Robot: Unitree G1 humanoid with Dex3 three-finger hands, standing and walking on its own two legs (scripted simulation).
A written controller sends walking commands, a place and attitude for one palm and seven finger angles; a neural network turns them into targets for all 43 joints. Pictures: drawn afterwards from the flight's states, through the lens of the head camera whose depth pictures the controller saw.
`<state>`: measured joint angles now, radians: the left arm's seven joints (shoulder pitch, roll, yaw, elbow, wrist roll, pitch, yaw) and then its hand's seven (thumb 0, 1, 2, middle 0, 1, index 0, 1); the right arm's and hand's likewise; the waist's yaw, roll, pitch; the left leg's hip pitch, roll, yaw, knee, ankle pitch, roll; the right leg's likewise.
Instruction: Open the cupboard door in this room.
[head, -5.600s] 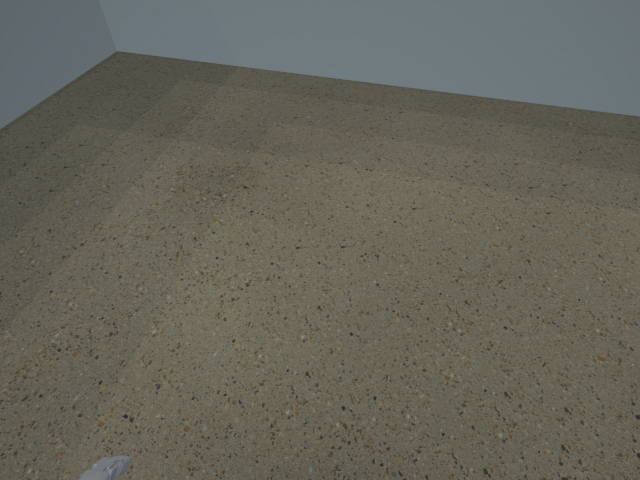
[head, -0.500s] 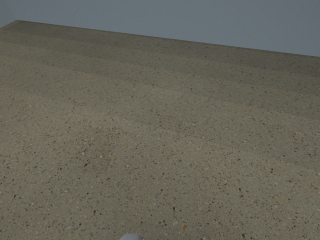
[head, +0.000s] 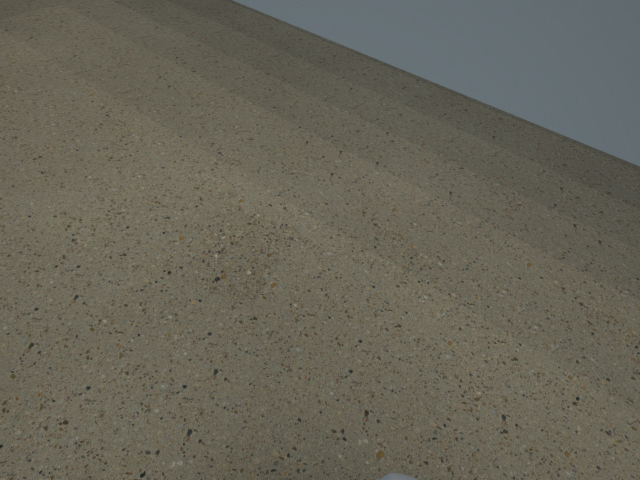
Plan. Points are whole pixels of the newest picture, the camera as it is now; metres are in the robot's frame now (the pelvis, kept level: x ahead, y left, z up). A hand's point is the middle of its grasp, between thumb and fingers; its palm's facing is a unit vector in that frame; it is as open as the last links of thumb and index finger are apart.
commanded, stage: turn or walk to find it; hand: left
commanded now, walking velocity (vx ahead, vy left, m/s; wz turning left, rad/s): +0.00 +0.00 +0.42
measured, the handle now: out of the picture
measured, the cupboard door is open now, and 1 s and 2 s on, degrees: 0 0 0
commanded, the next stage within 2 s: none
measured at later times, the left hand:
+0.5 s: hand out of the picture +0.04 +0.15 -0.15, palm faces +0.21 -0.94 -0.28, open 7.4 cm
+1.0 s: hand out of the picture -0.11 +0.22 -0.18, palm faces +0.46 -0.85 -0.25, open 7.4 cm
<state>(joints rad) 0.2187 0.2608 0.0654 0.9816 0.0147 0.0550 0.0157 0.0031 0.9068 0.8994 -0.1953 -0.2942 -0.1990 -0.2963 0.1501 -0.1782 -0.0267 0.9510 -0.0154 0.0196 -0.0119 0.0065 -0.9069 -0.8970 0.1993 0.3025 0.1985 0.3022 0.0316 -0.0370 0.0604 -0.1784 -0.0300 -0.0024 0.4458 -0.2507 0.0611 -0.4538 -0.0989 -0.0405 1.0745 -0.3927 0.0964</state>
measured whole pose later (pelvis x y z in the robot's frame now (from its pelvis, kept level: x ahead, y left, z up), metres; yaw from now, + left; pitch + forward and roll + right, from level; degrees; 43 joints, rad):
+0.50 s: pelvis -0.02 -0.05 +0.00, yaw +13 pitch -1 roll +1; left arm 0.17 0.16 0.02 0.92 0.01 0.01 0.03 0.00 0.90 0.90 -0.20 -0.29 -0.20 -0.30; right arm 0.29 -0.25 -0.10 1.01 -0.03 0.08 0.01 0.01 -0.91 -0.90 0.20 0.30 0.19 0.30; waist -0.05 0.06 0.05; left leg -0.49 -0.01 -0.05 1.17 -0.36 -0.06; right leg -0.18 -0.06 -0.14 0.49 -0.29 -0.03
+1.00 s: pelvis -0.06 +0.00 +0.00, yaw +24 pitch -1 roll -1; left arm 0.22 0.27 0.07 0.99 0.01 0.06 0.02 0.00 0.91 0.90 -0.20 -0.29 -0.20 -0.30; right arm 0.15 -0.19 -0.03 0.95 -0.02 0.01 -0.01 0.01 -0.91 -0.90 0.20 0.30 0.20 0.30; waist 0.03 -0.03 0.07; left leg -0.20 -0.01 0.01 0.47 -0.26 0.04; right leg -0.45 -0.10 -0.05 1.09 -0.42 0.09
